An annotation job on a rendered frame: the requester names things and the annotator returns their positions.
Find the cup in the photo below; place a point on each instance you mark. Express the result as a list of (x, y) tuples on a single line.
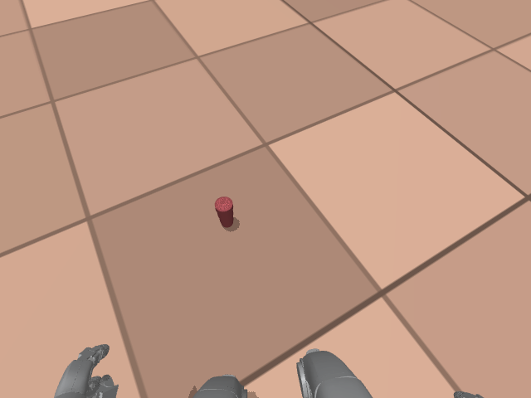
[(224, 208)]

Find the left robot hand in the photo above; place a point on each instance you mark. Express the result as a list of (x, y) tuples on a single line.
[(77, 376)]

